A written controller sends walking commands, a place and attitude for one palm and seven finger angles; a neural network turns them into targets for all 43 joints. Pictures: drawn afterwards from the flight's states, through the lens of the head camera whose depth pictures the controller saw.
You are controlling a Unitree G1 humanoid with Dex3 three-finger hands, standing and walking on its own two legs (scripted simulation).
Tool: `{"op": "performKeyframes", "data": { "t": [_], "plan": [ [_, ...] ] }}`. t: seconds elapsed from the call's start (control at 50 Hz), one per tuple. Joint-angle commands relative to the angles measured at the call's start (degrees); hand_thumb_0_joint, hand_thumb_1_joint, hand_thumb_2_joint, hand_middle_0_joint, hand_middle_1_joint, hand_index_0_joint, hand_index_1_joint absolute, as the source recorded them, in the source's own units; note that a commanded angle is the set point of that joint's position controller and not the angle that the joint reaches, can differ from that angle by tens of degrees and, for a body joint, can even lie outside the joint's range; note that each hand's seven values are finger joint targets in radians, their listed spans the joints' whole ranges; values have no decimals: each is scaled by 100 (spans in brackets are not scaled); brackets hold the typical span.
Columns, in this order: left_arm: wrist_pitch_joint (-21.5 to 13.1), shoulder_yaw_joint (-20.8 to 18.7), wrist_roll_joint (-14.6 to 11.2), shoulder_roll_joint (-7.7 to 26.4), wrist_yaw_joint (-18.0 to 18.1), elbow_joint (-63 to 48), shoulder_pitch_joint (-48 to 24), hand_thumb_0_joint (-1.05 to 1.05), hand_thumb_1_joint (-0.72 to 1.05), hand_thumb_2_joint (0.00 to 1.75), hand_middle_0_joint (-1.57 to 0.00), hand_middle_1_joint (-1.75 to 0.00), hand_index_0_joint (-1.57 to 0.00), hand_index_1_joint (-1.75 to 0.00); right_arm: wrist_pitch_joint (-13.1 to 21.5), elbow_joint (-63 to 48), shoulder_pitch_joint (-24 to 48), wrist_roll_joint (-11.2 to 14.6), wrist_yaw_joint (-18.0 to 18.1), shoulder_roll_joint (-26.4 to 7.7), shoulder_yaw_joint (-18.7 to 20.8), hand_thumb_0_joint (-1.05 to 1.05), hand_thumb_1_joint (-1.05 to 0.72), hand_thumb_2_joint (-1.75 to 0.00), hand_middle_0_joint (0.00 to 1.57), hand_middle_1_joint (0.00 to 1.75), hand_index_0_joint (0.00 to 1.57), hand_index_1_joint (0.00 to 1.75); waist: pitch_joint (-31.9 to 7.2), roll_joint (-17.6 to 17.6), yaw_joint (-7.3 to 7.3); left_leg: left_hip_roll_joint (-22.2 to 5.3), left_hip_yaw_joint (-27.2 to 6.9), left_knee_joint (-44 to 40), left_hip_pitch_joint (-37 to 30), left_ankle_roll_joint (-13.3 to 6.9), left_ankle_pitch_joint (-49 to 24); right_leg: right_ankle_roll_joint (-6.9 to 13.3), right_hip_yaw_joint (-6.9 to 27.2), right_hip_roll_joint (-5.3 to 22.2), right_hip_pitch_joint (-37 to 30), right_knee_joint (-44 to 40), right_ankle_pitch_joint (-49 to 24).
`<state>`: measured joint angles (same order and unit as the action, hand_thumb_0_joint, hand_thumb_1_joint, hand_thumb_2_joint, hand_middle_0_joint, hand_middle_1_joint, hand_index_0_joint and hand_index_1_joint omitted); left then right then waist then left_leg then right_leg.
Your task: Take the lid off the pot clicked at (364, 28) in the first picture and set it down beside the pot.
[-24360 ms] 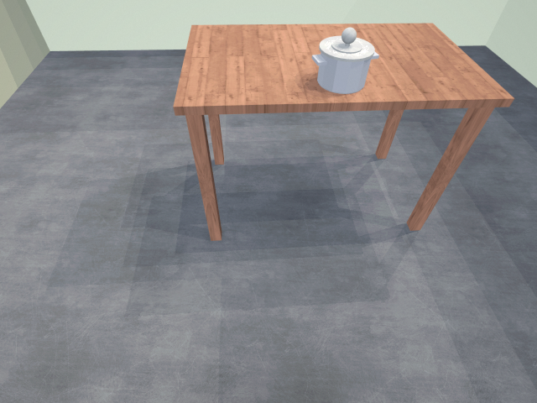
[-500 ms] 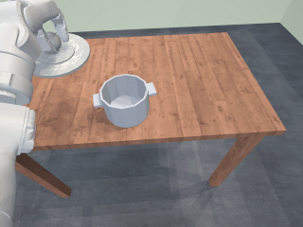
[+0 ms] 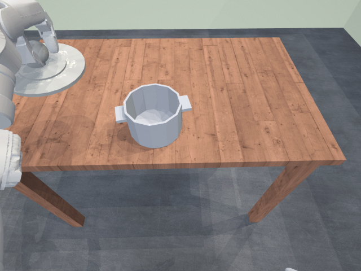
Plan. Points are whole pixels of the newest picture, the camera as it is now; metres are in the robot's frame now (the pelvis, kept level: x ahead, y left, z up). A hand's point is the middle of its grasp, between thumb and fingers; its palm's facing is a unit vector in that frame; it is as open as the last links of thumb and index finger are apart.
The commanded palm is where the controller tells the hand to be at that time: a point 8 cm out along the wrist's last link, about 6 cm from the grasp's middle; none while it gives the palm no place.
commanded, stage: move the lid sideways beside the pot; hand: left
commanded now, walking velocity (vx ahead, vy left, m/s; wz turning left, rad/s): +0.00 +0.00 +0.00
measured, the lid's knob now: (36, 52) +0.50 +0.28 +0.22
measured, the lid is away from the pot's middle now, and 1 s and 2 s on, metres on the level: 0.22 0.23 0.24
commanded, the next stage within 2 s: lower the lid onto the table in 0.32 s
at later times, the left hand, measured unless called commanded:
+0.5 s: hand (14, 44) +0.48 +0.30 +0.25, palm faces -0.28 -0.08 -0.96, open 7.1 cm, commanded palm +0.49 +0.29 +0.31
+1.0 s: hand (35, 59) +0.49 +0.29 +0.21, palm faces -0.35 -0.07 -0.93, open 7.1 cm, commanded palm +0.50 +0.28 +0.28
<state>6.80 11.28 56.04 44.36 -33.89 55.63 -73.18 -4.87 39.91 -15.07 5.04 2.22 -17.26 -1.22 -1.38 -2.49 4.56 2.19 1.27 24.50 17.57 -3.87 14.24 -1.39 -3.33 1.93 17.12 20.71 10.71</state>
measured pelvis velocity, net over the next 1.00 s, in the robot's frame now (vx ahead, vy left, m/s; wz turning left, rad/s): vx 0.01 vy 0.01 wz -0.01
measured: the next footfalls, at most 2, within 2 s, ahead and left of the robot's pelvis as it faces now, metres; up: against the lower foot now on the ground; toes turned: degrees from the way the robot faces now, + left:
none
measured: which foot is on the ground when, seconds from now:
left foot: down 0.00-1.00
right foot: down 0.00-1.00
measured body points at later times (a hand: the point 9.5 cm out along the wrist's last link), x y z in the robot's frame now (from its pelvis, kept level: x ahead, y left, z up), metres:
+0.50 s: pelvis +0.01 +0.01 +0.00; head +0.06 +0.00 +0.45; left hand +0.49 +0.30 +0.30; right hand +0.04 -0.27 -0.13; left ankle -0.03 +0.07 -0.74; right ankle -0.01 -0.14 -0.74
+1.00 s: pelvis +0.01 +0.01 +0.00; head +0.07 +0.00 +0.44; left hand +0.50 +0.29 +0.26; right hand +0.05 -0.27 -0.13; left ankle -0.03 +0.07 -0.74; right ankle -0.01 -0.14 -0.74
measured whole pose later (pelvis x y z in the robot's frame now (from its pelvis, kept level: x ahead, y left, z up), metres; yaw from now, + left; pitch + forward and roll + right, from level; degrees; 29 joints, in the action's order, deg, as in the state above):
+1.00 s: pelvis +0.01 +0.01 +0.00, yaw -1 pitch +9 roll -2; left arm 3.6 7.7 57.1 45.4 -32.3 59.7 -71.5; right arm -5.0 40.1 -17.4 4.6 1.7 -17.2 -0.7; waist -1.3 -2.8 5.9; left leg 2.4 1.9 25.4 19.2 -4.5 15.3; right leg -1.8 -2.5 2.1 18.6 20.8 11.0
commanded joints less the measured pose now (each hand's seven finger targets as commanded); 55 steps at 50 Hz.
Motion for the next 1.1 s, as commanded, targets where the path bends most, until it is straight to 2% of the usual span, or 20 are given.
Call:
{"op": "performKeyframes", "data": {
  "t": [0.0, 0.08, 0.12, 0.14, 0.22, 0.32, 0.36, 0.42, 0.48, 0.52, 0.54, 0.58, 0.66, 0.72, 0.8, 0.84, 0.92, 0.96, 1.02, 1.08],
  "plan": [
    [-173, -598, 23, 1632, 396, -1434, -3862, 0, 74, 87, -87, -105, -90, -106, 202, -437, -294, -18, 146, -896, 271, 0, -90, -90, 20, 30, 20, 30, -2666, -498, 187, -117, -385, 105, -1831, -47, -2934, 353, 3, -318, -420, 14, -1653],
    [-305, -1117, 80, 2379, 415, -1095, -3548, 0, 74, 87, -87, -105, -90, -106, 146, -415, -360, -16, 169, -965, 228, 0, -90, -90, 20, 30, 20, 30, -2606, -227, 80, -90, -318, 59, -1398, -91, -2718, 353, 34, -300, -793, 60, -1849],
    [-355, -884, 31, 2140, 424, -1156, -3591, 0, 74, 87, -87, -105, -90, -106, 127, -437, -354, 0, 163, -987, 252, 0, -90, -90, 20, 30, 20, 30, -2578, -469, 114, -101, -325, 72, -1458, -54, -2866, 371, 34, -258, -707, 42, -1881],
    [-377, -1087, 141, 2407, 441, -1201, -3616, 0, 74, 87, -87, -105, -90, -106, 126, -435, -356, -20, 150, -972, 263, 0, -90, -90, 20, 30, 20, 30, -2655, -438, 73, -124, -321, 100, -1499, -68, -2932, 350, 70, -295, -757, 54, -1893],
    [-391, -781, 89, 2065, 419, -950, -3391, 0, 74, 87, -87, -105, -90, -106, 65, -434, -418, 25, 130, -1000, 281, 0, -90, -90, 20, 30, 20, 30, -2434, -588, 147, -162, -337, 115, -1529, -29, -3135, 363, 18, -293, -521, -6, -1830],
    [-438, -852, 23, 2079, 426, -1743, -3720, 0, 74, 87, -87, -105, -90, -106, 83, -487, -445, -31, 97, -998, 355, 0, -90, -90, 20, 30, 20, 30, -2990, -1019, 138, -198, -476, 256, -2184, 42, -3935, 379, 5, -320, -356, 33, -1868],
    [-425, -756, 56, 1830, 390, -1622, -3631, 0, 74, 87, -87, -105, -90, -106, 121, -438, -475, -73, 91, -929, 383, 0, -90, -90, 20, 30, 20, 30, -2890, -997, 176, -212, -494, 286, -2286, 21, -3912, 353, -11, -376, -116, -6, -1629],
    [-251, -948, -45, 2003, 368, -891, -3190, 0, 74, 87, -87, -105, -90, -106, 73, -359, -576, -10, 68, -1040, 362, 0, -90, -90, 20, 30, 20, 30, -2552, -591, 180, -144, -423, 219, -1838, -25, -3519, 365, -13, -340, -310, -15, -1819],
    [-91, -572, -27, 1638, 291, -466, -3249, 0, 74, 87, -87, -105, -90, -106, 64, -283, -563, 34, 48, -1003, 323, 0, -90, -90, 20, 30, 20, 30, -2103, -140, 235, -135, -356, 87, -1417, -59, -2845, 330, -83, -367, -247, -13, -1627],
    [-84, -411, -16, 1511, 340, -655, -3415, 0, 74, 87, -87, -105, -90, -106, 78, -295, -544, 31, 45, -1060, 330, 0, -90, -90, 20, 30, 20, 30, -2214, -360, 253, -152, -385, 121, -1548, -3, -3039, 361, -83, -333, -155, -5, -1632],
    [-125, -645, 122, 1879, 385, -1120, -3791, 0, 74, 87, -87, -105, -90, -106, 101, -309, -540, -15, 37, -1035, 332, 0, -90, -90, 20, 30, 20, 30, -2537, -535, 206, -173, -419, 139, -1727, 15, -3166, 355, -48, -364, -255, 42, -1667],
    [-174, -590, 172, 1769, 417, -1441, -4052, 0, 74, 87, -87, -105, -90, -106, 171, -360, -524, -44, 68, -968, 350, 0, -90, -90, 20, 30, 20, 30, -2873, -791, 218, -192, -486, 233, -2123, 50, -3603, 362, -30, -378, -197, 62, -1695],
    [-302, -972, 125, 2094, 452, -1326, -3756, 0, 74, 87, -87, -105, -90, -106, 226, -407, -572, -79, 93, -972, 346, 0, -90, -90, 20, 30, 20, 30, -3080, -641, 151, -175, -513, 256, -2110, 51, -3764, 341, 0, -375, -393, 107, -1827],
    [-311, -864, 2, 1891, 459, -1255, -3576, 0, 74, 87, -87, -105, -90, -106, 217, -425, -574, -65, 74, -1004, 373, 0, -90, -90, 20, 30, 20, 30, -2917, -844, 155, -176, -510, 272, -2108, 120, -3945, 364, -18, -330, -253, 97, -1894],
    [-267, -864, 148, 1871, 471, -718, -3293, 0, 74, 87, -87, -105, -90, -106, 192, -392, -605, -48, 43, -986, 338, 0, -90, -90, 20, 30, 20, 30, -2477, -413, 144, -177, -471, 201, -1699, 83, -3476, 357, -56, -376, -220, 115, -1750],
    [-290, -980, 172, 2024, 504, -787, -3212, 0, 74, 87, -87, -105, -90, -106, 153, -434, -564, -57, 27, -997, 337, 0, -90, -90, 20, 30, 20, 30, -2635, -351, 117, -167, -443, 245, -1652, 76, -3584, 351, -13, -355, -364, 165, -1917],
    [-291, -724, 68, 1631, 503, -1000, -3251, 0, 74, 87, -87, -105, -90, -106, 153, -454, -612, -69, 21, -989, 407, 0, -90, -90, 20, 30, 20, 30, -2708, -557, 196, -191, -468, 357, -1939, 87, -4047, 354, -16, -351, -151, 131, -2017],
    [-338, -961, 112, 1956, 513, -1113, -3329, 0, 74, 87, -87, -105, -90, -106, 137, -457, -615, -71, 32, -991, 390, 0, -90, -90, 20, 30, 20, 30, -2833, -508, 160, -182, -462, 311, -1897, 37, -3816, 338, 9, -374, -282, 154, -1963],
    [-363, -712, -18, 1632, 513, -955, -3197, 0, 74, 87, -87, -105, -90, -106, 131, -415, -668, -60, 64, -994, 410, 0, -90, -90, 20, 30, 20, 30, -2765, -502, 241, -165, -419, 331, -1881, 28, -3670, 337, -19, -350, -199, 102, -1940],
    [-468, -1017, 62, 2055, 562, -1330, -3433, 0, 74, 87, -87, -105, -90, -106, 133, -425, -642, -77, 79, -982, 392, 0, -90, -90, 20, 30, 20, 30, -2997, -641, 174, -160, -435, 305, -1950, 3, -3663, 340, 20, -371, -357, 143, -1976]
  ]
}}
